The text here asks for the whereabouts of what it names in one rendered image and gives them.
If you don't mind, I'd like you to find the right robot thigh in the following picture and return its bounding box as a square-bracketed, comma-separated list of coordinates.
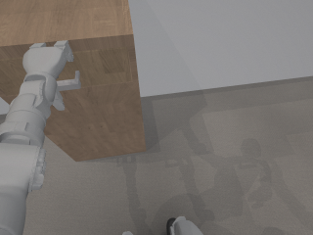
[169, 220, 203, 235]

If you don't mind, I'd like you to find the left robot hand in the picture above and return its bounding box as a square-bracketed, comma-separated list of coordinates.
[22, 40, 74, 111]

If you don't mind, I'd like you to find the right robot foot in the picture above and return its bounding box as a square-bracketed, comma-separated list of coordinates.
[166, 217, 176, 235]

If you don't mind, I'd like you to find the drawer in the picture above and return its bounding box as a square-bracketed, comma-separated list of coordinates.
[0, 46, 131, 96]

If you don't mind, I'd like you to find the cabinet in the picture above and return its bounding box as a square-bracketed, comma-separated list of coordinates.
[0, 0, 147, 162]

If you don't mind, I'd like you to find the handle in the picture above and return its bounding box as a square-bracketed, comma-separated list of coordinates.
[57, 70, 81, 91]

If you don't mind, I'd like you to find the left robot forearm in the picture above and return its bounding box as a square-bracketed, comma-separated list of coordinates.
[0, 71, 57, 149]

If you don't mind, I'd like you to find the robot left upper arm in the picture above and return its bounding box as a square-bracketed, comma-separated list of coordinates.
[0, 142, 47, 235]

